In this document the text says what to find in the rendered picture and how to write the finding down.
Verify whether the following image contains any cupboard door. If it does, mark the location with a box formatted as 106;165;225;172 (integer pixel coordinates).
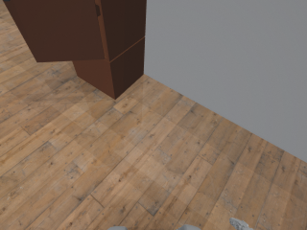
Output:
3;0;105;63

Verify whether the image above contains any robot right hand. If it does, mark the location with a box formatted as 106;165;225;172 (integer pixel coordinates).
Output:
229;218;253;230

